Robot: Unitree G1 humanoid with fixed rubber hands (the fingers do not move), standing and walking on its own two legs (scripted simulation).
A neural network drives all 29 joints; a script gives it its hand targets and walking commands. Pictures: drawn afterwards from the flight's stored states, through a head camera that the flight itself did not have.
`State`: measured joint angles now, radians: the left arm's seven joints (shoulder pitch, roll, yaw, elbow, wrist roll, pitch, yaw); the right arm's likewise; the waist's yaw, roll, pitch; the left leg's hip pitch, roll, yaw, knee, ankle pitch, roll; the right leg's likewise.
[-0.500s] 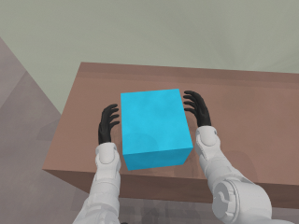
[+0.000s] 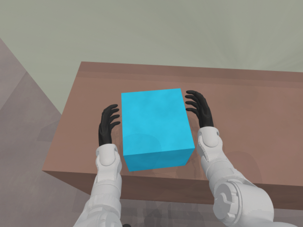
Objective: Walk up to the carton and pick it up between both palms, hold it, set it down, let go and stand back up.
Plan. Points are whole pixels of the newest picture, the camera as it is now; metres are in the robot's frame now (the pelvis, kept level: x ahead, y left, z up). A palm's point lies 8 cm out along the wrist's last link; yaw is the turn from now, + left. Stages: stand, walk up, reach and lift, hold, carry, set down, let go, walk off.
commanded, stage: set down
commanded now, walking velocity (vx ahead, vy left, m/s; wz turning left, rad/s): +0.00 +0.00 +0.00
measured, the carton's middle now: (154, 130) +0.39 +0.04 -0.06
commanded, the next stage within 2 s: none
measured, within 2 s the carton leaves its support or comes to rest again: neither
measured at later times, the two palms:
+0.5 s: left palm (106, 143) +0.33 +0.18 -0.03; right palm (203, 120) +0.41 -0.09 +0.01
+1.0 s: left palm (87, 134) +0.33 +0.22 +0.01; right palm (224, 114) +0.41 -0.14 +0.03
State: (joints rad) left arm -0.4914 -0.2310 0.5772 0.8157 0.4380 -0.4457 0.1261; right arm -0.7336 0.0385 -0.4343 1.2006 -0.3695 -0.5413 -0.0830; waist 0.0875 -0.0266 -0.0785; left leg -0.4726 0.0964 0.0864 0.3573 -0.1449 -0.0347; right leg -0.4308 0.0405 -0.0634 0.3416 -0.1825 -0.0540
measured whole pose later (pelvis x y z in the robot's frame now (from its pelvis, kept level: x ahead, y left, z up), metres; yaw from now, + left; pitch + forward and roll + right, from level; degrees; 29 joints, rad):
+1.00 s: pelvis -0.03 +0.01 -0.03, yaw -1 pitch +19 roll -1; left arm -0.66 0.06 0.11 1.14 -0.13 -0.36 0.16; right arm -0.93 -0.28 0.16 1.51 0.35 -0.45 0.02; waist 0.16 0.02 -0.25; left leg -0.75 0.09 0.01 0.66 -0.24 -0.05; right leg -0.70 0.04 -0.05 0.64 -0.28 -0.05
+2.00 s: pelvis -0.03 +0.01 +0.00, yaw +0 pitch +2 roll +0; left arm -0.29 -0.01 0.10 0.42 0.03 0.12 0.19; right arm -0.48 -0.28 0.09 0.86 0.29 -0.16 0.08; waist 0.08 -0.02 -0.03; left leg -0.22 0.06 0.03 0.33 -0.13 -0.04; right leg -0.20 0.04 -0.01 0.35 -0.18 -0.04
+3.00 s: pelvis -0.01 +0.01 +0.00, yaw -1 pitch -4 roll +1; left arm 0.22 0.00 -0.01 0.40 0.04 -0.25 0.20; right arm 0.12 -0.23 0.12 0.70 0.26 -0.47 0.10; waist 0.06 -0.04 0.03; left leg -0.09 0.05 0.04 0.33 -0.17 -0.05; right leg -0.08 0.03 0.01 0.39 -0.24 -0.04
